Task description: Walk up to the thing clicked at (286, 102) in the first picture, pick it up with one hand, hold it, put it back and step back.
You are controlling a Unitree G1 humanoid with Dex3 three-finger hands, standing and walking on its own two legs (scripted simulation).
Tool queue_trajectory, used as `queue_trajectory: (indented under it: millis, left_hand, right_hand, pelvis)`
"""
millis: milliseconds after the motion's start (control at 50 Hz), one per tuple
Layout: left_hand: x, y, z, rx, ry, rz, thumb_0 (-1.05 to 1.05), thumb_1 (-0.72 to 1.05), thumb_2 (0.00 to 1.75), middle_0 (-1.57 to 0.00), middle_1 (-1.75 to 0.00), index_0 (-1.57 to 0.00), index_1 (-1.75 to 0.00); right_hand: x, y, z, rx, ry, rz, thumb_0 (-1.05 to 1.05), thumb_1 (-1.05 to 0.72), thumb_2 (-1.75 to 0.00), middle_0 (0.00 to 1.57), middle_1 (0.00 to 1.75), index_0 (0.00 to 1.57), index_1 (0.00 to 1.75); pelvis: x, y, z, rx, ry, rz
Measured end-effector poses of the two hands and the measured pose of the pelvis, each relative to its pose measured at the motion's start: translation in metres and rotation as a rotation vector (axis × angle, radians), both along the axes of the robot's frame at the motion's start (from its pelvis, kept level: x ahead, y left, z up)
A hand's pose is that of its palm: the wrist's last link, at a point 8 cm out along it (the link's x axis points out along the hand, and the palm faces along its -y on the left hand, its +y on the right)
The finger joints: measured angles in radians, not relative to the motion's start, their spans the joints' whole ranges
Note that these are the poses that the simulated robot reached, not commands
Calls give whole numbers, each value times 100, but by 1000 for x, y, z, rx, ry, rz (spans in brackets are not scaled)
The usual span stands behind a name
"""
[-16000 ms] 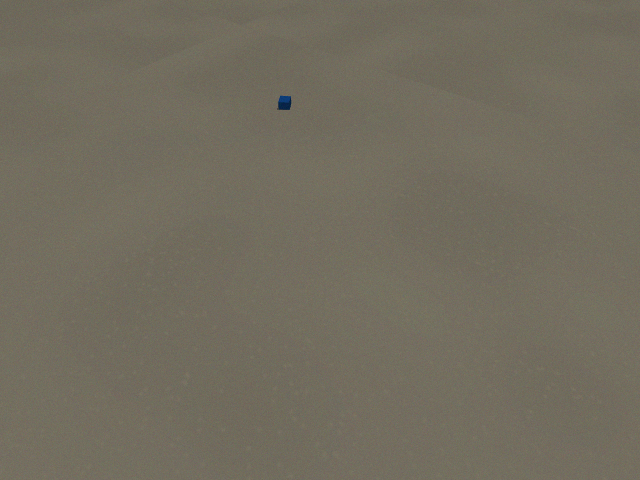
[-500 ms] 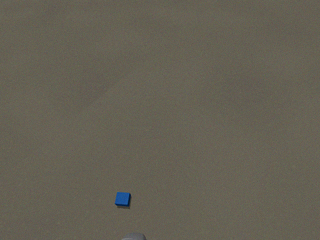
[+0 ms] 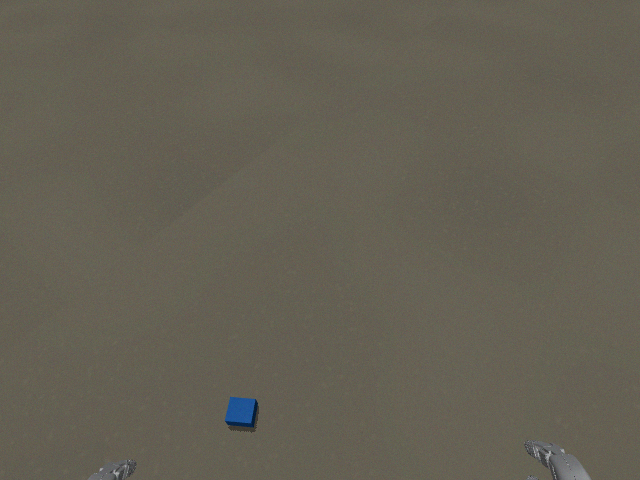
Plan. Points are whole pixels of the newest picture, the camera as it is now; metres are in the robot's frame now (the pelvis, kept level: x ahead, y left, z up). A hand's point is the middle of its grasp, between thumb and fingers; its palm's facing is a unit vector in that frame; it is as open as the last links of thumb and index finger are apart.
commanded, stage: walk up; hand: left
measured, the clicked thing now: (241, 412) +0.38 +0.27 -0.75
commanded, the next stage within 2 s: none
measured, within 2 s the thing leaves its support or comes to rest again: neither
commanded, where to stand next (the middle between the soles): +0.00 +0.02 m, yaw +2 degrees
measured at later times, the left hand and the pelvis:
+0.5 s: hand out of the picture +0.03 +0.26 -0.16, palm faces +0.00 -0.94 -0.33, open 7.4 cm; pelvis -0.02 +0.01 +0.00, yaw +1 degrees
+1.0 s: hand out of the picture +0.07 +0.26 -0.15, palm faces +0.02 -0.94 -0.35, open 7.4 cm; pelvis -0.02 +0.01 +0.00, yaw +1 degrees
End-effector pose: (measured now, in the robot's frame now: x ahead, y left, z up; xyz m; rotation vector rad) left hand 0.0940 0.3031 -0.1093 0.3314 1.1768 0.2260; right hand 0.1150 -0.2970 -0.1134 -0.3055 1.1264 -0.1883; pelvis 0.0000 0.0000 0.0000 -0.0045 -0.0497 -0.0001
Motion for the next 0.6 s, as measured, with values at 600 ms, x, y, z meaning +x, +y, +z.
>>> queue_trajectory:
  millis: [600]
  left_hand:
    - [-71, 6, -12, -39, 119, 49, 0, 90, 90, -20, -30, -21, -30]
  right_hand:
    - [-65, 12, -3, 4, 132, -25, 1, -90, -90, 20, 30, 20, 29]
  pelvis:
    - [-21, 10, 4, -9, 17, 15]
